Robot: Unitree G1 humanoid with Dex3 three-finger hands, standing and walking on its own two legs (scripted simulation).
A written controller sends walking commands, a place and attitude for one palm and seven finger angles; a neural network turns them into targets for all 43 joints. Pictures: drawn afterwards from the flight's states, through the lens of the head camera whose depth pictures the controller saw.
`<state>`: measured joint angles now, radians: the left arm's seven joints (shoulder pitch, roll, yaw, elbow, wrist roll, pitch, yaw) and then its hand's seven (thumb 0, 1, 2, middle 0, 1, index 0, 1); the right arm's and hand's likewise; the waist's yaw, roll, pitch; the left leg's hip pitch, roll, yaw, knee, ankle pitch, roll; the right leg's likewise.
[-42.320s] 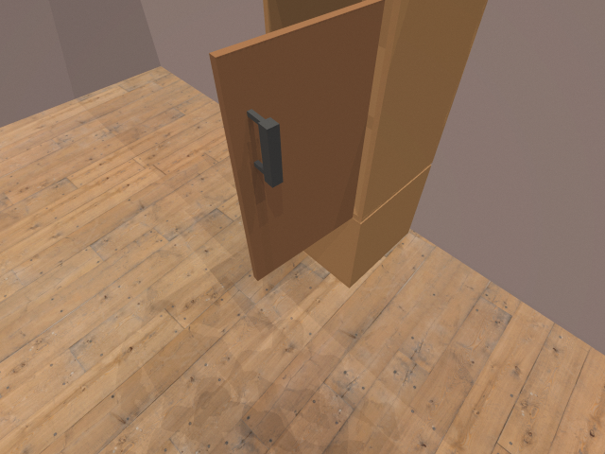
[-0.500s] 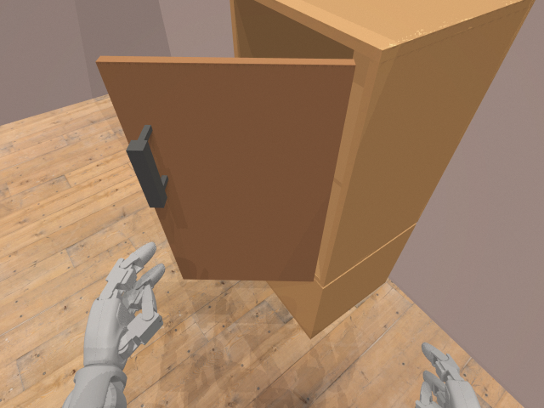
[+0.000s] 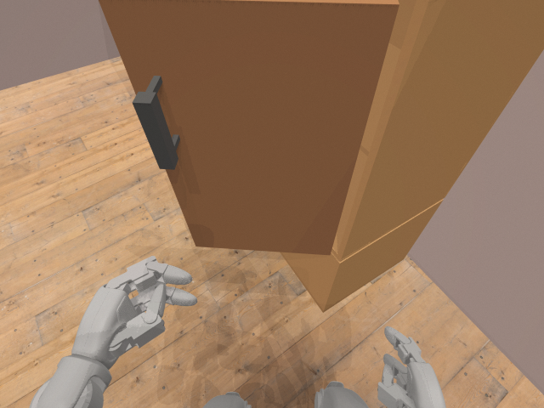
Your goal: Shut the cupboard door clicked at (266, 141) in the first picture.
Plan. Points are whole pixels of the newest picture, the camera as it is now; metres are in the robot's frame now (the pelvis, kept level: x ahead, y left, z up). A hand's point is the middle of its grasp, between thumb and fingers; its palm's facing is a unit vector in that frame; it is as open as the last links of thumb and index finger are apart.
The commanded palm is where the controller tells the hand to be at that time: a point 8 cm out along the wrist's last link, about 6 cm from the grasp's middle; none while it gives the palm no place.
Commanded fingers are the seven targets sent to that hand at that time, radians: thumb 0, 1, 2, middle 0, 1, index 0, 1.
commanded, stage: raise the hand and make a fist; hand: left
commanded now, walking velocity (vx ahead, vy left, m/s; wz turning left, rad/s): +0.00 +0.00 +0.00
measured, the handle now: (162, 124) +0.48 +0.19 +0.15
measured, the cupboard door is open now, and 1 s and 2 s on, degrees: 54 54 54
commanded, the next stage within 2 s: bring the fist close to the handle in 1.14 s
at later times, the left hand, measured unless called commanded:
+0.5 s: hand (91, 281) +0.24 +0.21 +0.13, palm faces +0.05 -1.00 -0.06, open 3.1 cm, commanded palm +0.21 +0.26 +0.13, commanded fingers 0.00 0.90 0.90 -1.30 -1.50 -1.30 -1.50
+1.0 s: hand (111, 268) +0.25 +0.20 +0.13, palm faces -0.04 -1.00 -0.03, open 3.1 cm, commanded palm +0.23 +0.25 +0.15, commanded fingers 0.00 0.90 0.90 -1.30 -1.50 -1.30 -1.50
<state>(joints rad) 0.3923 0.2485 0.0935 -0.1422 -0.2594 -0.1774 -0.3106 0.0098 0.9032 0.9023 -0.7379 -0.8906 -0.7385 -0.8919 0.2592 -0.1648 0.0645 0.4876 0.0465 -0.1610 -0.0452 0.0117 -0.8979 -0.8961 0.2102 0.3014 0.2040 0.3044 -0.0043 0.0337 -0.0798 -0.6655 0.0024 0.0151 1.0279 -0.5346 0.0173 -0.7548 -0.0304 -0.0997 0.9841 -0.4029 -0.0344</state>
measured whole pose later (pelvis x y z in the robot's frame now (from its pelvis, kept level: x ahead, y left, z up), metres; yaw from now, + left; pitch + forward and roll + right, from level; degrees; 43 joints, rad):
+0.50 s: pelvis +0.02 +0.02 +0.03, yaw +1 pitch +5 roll -2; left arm 0.39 0.26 0.18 -0.22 -0.29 -0.21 -0.21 0.01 0.90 0.90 -1.20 -1.39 -1.20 -1.39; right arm 0.26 -0.24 0.05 0.48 0.05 -0.25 -0.06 0.01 -0.90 -0.90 0.20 0.30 0.20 0.30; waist 0.02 0.03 -0.09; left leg -0.45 -0.01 0.00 0.85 -0.49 0.04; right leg -0.53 -0.03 -0.11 0.80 -0.36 -0.01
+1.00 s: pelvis +0.03 +0.01 +0.05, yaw +0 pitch +2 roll -1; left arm 0.30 0.26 0.18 -0.15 -0.28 -0.03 -0.29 0.01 0.90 0.90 -1.30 -1.50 -1.30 -1.50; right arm 0.28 -0.26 0.05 0.55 0.05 -0.24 -0.07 0.01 -0.90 -0.90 0.21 0.30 0.20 0.30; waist 0.02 0.03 -0.04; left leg -0.31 -0.01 0.02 0.69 -0.42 0.03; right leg -0.40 -0.03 -0.10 0.66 -0.30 -0.01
